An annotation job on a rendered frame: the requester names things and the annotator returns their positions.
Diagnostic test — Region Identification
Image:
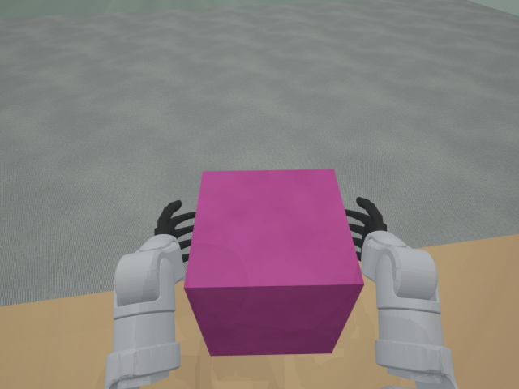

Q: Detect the left robot forearm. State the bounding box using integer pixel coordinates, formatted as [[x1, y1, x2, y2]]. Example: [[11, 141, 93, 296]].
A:
[[104, 234, 185, 389]]

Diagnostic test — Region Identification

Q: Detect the robot left hand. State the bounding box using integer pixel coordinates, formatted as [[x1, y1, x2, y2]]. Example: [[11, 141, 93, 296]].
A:
[[154, 200, 196, 262]]

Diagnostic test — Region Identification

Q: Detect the carton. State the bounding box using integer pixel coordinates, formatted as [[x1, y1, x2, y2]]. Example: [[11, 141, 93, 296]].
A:
[[184, 169, 364, 356]]

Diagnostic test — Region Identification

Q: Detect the robot right hand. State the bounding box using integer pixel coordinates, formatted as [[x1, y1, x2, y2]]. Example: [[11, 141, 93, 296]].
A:
[[345, 197, 387, 262]]

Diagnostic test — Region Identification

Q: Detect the right robot forearm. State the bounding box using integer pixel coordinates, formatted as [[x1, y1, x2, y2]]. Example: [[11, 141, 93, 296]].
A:
[[361, 231, 458, 389]]

